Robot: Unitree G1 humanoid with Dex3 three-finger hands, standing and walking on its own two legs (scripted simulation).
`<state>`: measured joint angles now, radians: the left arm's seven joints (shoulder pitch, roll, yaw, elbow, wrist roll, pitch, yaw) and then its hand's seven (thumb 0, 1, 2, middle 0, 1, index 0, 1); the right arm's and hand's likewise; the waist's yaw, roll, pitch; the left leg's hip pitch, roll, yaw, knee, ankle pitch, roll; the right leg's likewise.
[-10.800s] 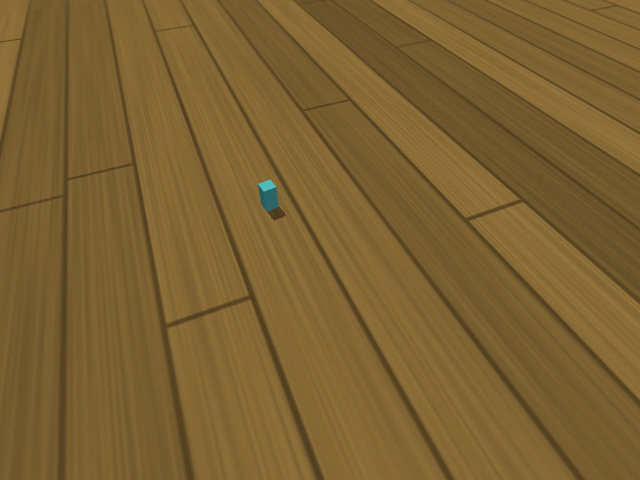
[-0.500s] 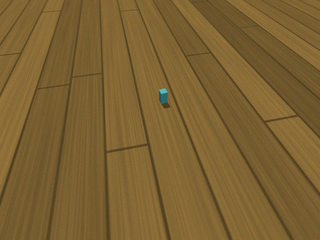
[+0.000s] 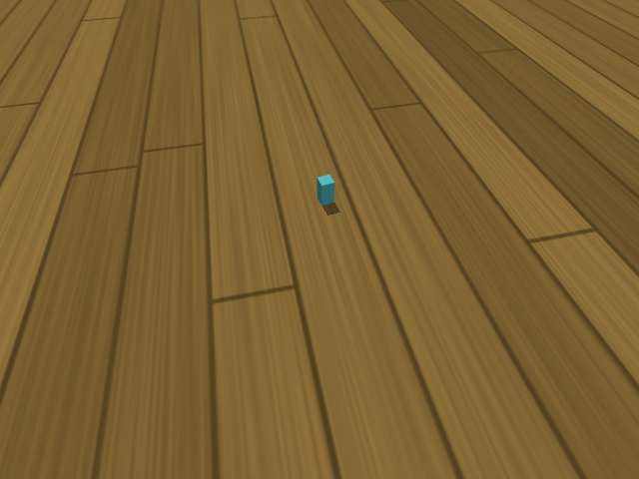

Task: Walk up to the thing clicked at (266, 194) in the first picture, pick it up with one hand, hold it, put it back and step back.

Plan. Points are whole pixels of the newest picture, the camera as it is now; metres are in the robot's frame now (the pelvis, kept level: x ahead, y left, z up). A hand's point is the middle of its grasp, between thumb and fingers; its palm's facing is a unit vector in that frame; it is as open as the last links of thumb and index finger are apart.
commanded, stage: stand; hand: left
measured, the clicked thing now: (325, 190) +1.40 -0.02 -0.72
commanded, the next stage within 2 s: walk up in 0.82 s
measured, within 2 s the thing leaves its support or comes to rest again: neither
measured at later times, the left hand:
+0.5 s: hand out of the picture +0.07 +0.25 -0.16, palm faces -0.04 -0.94 -0.35, open 7.4 cm
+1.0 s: hand out of the picture +0.10 +0.27 -0.15, palm faces -0.21 -0.89 -0.41, open 7.4 cm
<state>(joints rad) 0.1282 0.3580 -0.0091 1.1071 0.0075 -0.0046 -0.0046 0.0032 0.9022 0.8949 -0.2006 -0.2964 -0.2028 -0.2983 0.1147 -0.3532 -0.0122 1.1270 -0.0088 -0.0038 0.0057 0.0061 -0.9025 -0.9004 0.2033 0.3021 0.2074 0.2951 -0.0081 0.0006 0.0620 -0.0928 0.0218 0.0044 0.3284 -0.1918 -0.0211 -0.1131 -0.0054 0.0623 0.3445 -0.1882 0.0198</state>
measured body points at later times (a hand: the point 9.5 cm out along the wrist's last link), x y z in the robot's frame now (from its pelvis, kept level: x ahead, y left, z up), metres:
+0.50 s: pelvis +0.00 +0.00 +0.00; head +0.01 +0.00 +0.45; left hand +0.07 +0.30 -0.13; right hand +0.07 -0.30 -0.13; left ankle -0.01 +0.13 -0.75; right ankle +0.00 -0.13 -0.75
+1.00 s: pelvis +0.02 +0.00 -0.01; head +0.03 -0.03 +0.44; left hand +0.11 +0.32 -0.12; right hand +0.08 -0.34 -0.13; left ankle -0.01 +0.13 -0.75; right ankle +0.02 -0.13 -0.72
